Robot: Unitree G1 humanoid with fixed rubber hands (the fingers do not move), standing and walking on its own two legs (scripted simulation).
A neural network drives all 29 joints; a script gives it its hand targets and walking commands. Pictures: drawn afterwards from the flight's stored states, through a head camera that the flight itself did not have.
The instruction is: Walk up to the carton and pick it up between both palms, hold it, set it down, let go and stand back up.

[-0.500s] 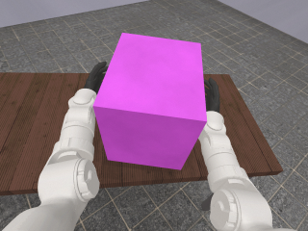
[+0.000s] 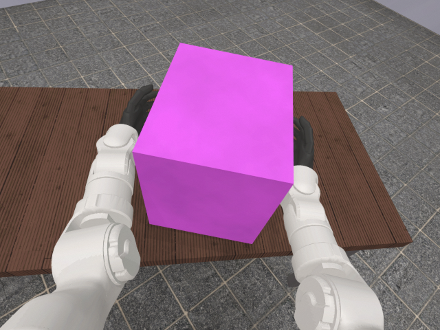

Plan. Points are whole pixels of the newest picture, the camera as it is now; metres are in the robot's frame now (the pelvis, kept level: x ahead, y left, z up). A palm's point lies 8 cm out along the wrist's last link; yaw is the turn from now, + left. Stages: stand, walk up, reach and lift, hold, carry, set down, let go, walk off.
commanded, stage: set down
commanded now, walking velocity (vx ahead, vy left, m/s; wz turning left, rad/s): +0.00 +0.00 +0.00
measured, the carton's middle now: (217, 148) +0.44 -0.01 +0.04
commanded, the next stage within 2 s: none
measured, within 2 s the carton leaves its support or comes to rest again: rests again in 1.76 s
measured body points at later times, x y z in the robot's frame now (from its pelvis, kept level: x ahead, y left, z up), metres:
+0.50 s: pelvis +0.01 +0.01 +0.00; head +0.09 +0.06 +0.44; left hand +0.49 +0.16 +0.07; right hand +0.40 -0.15 +0.05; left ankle -0.02 +0.13 -0.75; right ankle -0.05 -0.15 -0.74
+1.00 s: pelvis +0.01 +0.01 +0.00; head +0.09 +0.06 +0.44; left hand +0.49 +0.16 +0.06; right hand +0.40 -0.14 +0.05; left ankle -0.02 +0.13 -0.75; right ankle -0.05 -0.15 -0.74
